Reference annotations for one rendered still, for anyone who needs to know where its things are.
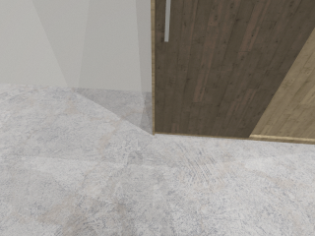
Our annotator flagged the wardrobe door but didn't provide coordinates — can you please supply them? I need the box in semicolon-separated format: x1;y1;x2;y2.
251;28;315;139
155;0;315;139

